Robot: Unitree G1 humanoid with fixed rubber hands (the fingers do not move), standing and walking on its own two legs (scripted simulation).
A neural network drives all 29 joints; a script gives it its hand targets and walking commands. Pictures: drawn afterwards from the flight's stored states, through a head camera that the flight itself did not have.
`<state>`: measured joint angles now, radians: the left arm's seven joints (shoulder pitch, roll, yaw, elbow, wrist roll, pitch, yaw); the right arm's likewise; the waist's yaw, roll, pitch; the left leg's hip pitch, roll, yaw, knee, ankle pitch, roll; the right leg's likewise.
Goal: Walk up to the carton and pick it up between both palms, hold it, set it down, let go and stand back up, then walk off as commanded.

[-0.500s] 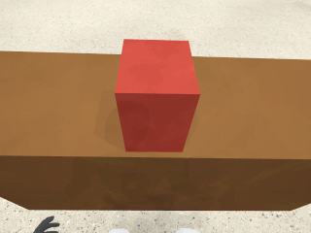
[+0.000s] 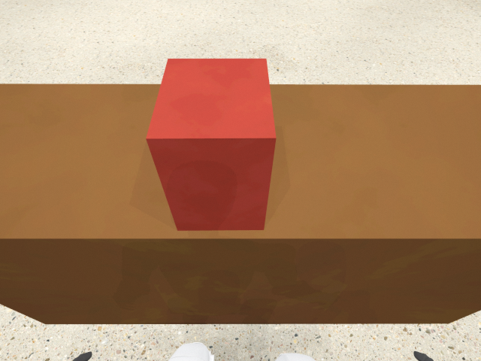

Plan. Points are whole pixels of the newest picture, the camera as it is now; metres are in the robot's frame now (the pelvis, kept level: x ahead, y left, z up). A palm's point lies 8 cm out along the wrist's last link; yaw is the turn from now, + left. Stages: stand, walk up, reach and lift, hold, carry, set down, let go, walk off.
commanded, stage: walk up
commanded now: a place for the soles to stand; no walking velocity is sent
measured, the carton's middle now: (219, 150) +0.45 +0.06 +0.08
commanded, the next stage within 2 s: reach and lift in 0.34 s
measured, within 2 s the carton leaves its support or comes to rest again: neither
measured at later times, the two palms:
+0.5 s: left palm (79, 355) +0.14 +0.29 -0.11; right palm out of the picture +0.12 -0.29 -0.12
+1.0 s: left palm (70, 336) +0.16 +0.27 -0.03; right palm out of the picture +0.12 -0.25 -0.02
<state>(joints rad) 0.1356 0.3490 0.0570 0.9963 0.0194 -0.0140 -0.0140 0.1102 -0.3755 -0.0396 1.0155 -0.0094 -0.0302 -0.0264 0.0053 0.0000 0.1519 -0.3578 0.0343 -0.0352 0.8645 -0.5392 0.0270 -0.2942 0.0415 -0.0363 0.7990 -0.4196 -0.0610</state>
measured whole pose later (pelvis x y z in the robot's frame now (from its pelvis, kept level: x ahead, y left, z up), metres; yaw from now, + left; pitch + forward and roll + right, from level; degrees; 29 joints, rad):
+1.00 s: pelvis -0.01 +0.01 +0.03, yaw -2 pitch -7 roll +2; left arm 0.19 0.29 0.07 0.32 0.02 0.41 0.05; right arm 0.29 -0.22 -0.09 0.45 -0.01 0.00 0.04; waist 0.02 -0.06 0.12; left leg -0.14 0.02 0.06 0.47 -0.20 -0.02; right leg -0.16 0.01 0.01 0.56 -0.27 -0.03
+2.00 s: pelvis +0.03 +0.02 +0.04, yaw -3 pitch -4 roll +0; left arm 0.44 0.19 -0.07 -0.14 -0.14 0.09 0.07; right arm 0.51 -0.13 0.03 -0.11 0.16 -0.04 -0.05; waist 0.03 0.01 0.05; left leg -0.06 0.04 0.06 0.29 -0.16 -0.02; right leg -0.05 0.03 0.01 0.30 -0.19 -0.03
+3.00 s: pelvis +0.02 +0.01 +0.04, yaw -3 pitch -3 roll +0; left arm -0.22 0.19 0.14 -0.29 -0.16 0.75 0.09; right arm -0.24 -0.28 0.02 -0.04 0.40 0.38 -0.20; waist 0.00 -0.03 0.13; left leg -0.11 0.04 0.05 0.31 -0.15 -0.03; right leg -0.10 0.04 0.01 0.34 -0.19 -0.03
